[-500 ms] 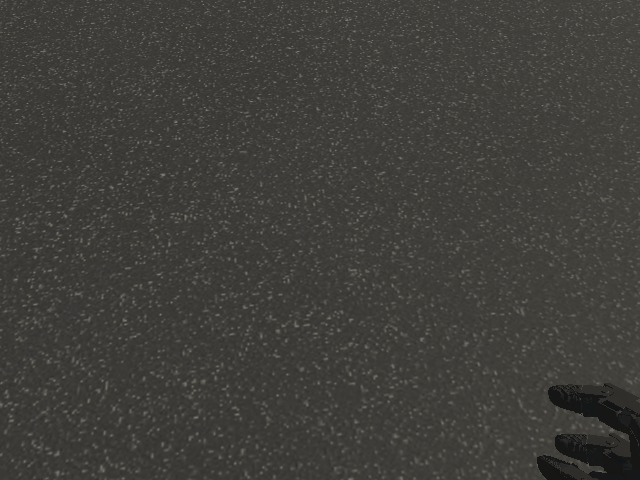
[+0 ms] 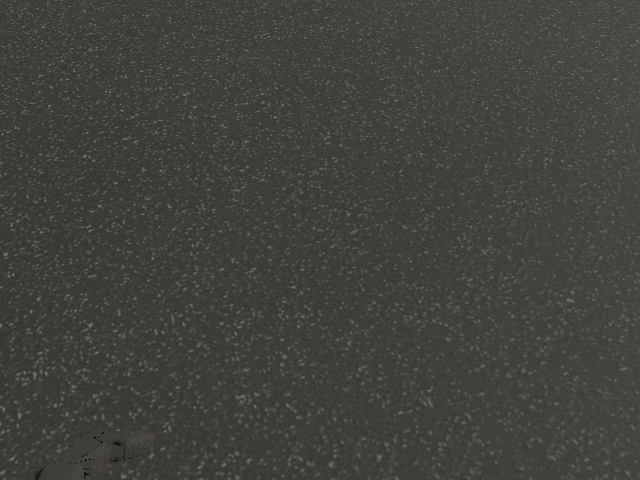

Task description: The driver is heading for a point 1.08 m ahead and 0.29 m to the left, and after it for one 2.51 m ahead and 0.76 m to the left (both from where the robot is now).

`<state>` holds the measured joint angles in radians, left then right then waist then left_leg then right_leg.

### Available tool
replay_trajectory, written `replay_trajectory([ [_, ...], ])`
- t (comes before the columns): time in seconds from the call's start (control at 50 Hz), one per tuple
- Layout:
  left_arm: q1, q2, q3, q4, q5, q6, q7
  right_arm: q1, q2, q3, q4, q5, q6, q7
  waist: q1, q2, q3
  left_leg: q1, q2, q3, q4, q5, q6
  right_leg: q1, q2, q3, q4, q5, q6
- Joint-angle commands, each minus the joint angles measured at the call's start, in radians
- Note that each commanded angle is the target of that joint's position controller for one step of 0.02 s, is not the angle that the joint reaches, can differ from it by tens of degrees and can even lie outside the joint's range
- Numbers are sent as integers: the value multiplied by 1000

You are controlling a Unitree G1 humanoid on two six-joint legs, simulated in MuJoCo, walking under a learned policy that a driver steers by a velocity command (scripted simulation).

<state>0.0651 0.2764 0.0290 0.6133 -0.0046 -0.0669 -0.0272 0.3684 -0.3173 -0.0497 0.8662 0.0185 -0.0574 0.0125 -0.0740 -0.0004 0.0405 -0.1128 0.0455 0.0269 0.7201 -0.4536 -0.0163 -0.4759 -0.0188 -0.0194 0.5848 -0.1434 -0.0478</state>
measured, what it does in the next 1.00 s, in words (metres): walks ahead: left foot, then right foot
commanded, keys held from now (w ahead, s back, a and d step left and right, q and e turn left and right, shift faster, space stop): w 0.90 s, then w+q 0.02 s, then q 0.08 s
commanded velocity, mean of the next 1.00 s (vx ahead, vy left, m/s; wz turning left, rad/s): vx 0.49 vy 0.00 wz -0.01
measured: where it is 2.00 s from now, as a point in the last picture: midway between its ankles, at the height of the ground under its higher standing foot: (306, 357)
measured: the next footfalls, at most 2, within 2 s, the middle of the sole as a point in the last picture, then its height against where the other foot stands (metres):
left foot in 0.48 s outside the picture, level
right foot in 1.00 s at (361, 345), level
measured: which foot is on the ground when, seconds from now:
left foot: up 0.00-0.46, down 0.48-1.00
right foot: down 0.00-0.48, up 0.50-0.98, down 1.00-1.00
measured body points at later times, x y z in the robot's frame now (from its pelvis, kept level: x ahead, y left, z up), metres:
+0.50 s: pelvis +0.28 +0.03 +0.00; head +0.32 +0.04 +0.45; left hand +0.28 +0.33 -0.13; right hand +0.51 -0.20 -0.08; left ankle +0.40 +0.13 -0.73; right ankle +0.10 -0.10 -0.71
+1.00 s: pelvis +0.56 +0.02 +0.00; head +0.59 +0.02 +0.45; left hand +0.79 +0.24 -0.07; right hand +0.54 -0.27 -0.13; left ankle +0.40 +0.13 -0.72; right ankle +0.70 -0.09 -0.72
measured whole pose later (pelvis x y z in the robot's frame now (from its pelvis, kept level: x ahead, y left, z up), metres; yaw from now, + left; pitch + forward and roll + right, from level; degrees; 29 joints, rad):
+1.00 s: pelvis +0.56 +0.02 +0.00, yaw +2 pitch +2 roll +2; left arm 0.02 0.26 0.02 0.70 0.00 -0.10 -0.04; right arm 0.40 -0.30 -0.05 0.91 0.02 -0.04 0.00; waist -0.09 -0.03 0.03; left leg 0.05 -0.04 0.01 0.32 -0.40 0.01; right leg -0.49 -0.04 0.01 0.46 0.04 -0.04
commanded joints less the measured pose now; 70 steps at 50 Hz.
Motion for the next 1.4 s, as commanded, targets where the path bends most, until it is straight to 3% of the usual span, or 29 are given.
replay_trajectory([
  [0.02,347,207,69,25,-1,-3,7,-45,-133,-15,-121,23,-49,5,182,-171,-256,-679,-6,-108,574,-61,36,748,-345,635,-281,-206,-230],
  [0.04,286,174,59,19,-1,-6,5,-98,-126,-12,-132,25,-52,6,158,-129,-173,-673,39,-87,543,25,45,628,-301,503,-290,-130,-208],
  [0.06,234,144,50,19,2,-8,2,-121,-116,-12,-133,8,-49,4,130,-89,-114,-642,67,-79,484,91,40,516,-261,413,-315,-45,-196],
  [0.14,177,129,48,36,6,-34,3,-92,-62,-7,-115,-7,-11,5,55,-90,-67,-512,97,-77,363,221,6,330,-206,250,-419,147,-200],
  [0.28,266,178,62,112,-4,-29,24,-333,-22,14,-175,-9,-19,19,126,-54,15,-505,53,-43,-62,536,-10,347,-168,101,-461,146,-162],
  [0.38,329,198,72,173,-17,-8,31,-421,-49,10,-214,-4,-31,41,139,-58,43,-516,31,-54,-183,481,39,487,-236,119,-398,167,-139],
  [0.42,323,207,76,185,-17,3,36,-387,-67,3,-209,-6,-34,45,112,-72,19,-455,11,-35,-204,407,66,534,-246,118,-339,283,-120],
  [0.46,302,197,70,186,-11,16,40,-187,-122,-30,-151,-11,-34,34,6,-67,-111,-163,-50,26,-230,393,112,504,-177,61,-93,561,-78],
  [0.48,317,155,50,168,8,17,45,-15,-185,-52,-114,-15,-30,23,-56,6,-256,131,73,-106,-182,443,162,337,-123,20,181,381,-41],
  [0.5,448,36,15,147,5,-2,35,52,-276,-72,-97,-22,-23,22,3,277,-384,482,308,-596,-280,208,332,-79,65,11,563,-209,40],
  [0.52,400,109,28,163,-9,-24,30,55,-181,-46,-100,-4,-23,25,-37,237,-402,492,325,-770,-412,51,335,-202,63,158,692,-438,36],
  [0.54,307,171,47,136,-39,-36,23,-13,-145,-34,-107,-5,-24,21,-31,173,-246,378,303,-633,-431,37,291,-284,9,151,726,-376,22],
  [0.58,205,156,45,112,-19,-41,31,-121,-99,-21,-122,-18,-27,20,19,52,-93,121,233,-432,-469,230,257,-242,-78,100,623,-221,19],
  [0.62,242,128,46,123,-8,-23,32,-155,-69,-13,-124,-32,-36,22,70,89,-84,5,189,-338,-517,362,252,-134,-112,108,558,-150,27],
  [0.7,185,87,35,103,4,1,38,-125,-103,-23,-90,-19,-49,12,77,58,-34,-44,177,-222,-586,494,274,-175,-128,87,410,-46,66],
  [0.8,20,51,20,65,-1,-15,21,-61,-127,-26,-56,-9,-35,-5,20,51,3,-19,123,-103,-602,503,221,-148,-92,45,92,220,71],
  [0.88,-95,54,17,27,-12,-27,-1,17,-141,-29,-13,-2,-16,-9,-21,51,34,83,167,-110,-571,492,218,-157,-63,33,-31,233,55],
  [0.94,-114,76,25,8,-6,-35,-15,31,-144,-33,8,1,4,-17,4,60,39,169,200,-144,-482,624,195,-135,-41,46,-98,135,22],
  [0.98,29,119,48,47,12,-45,-12,-7,-159,-37,1,0,17,-25,91,86,-54,169,156,-136,-304,902,152,82,14,12,-154,153,-10],
  [1.0,154,169,67,83,26,-51,-5,-15,-139,-28,-12,-5,16,-27,147,66,-160,89,94,-108,-139,888,110,311,-20,25,-157,340,-43],
  [1.02,294,250,83,99,51,-49,7,0,-70,-3,-52,-37,6,-25,173,-83,-335,-167,4,-76,172,505,55,672,-241,224,-44,707,-120],
  [1.04,297,256,83,100,39,-30,7,167,12,22,-28,-20,-4,-19,121,-303,-505,-449,-119,-99,469,-241,3,924,-466,526,-60,792,-281],
  [1.06,280,175,66,77,25,-14,10,100,-123,-14,-16,5,-1,-21,167,-156,-476,-474,-74,-188,549,-227,-2,821,-411,481,-105,689,-245],
  [1.08,205,141,53,72,16,-9,17,7,-141,-28,-50,25,7,-25,148,-137,-317,-543,-37,-151,555,-176,-7,697,-371,341,-131,662,-209],
  [1.1,146,118,46,77,13,-7,20,-20,-120,-28,-51,18,19,-33,116,-85,-232,-533,3,-125,517,-110,-22,562,-326,260,-170,629,-186],
  [1.14,59,95,42,86,26,-8,18,7,-83,-35,-49,8,65,-43,50,-116,-142,-402,40,-100,457,-17,-44,315,-276,139,-266,513,-168],
  [1.2,-10,114,51,97,38,-14,25,5,-49,-38,-83,0,104,-53,19,-134,-103,-358,42,-68,381,65,-64,197,-279,45,-346,427,-198],
  [1.3,-21,149,64,126,24,11,53,-108,-45,-39,-150,-8,108,-30,52,-101,-112,-323,63,-41,159,235,-41,242,-286,-51,-369,265,-187],
  [1.4,3,193,81,155,-4,47,48,-190,-72,-53,-215,-8,125,-2,75,-100,-89,-310,42,6,12,152,-2,348,-335,-54,-296,214,-158],
])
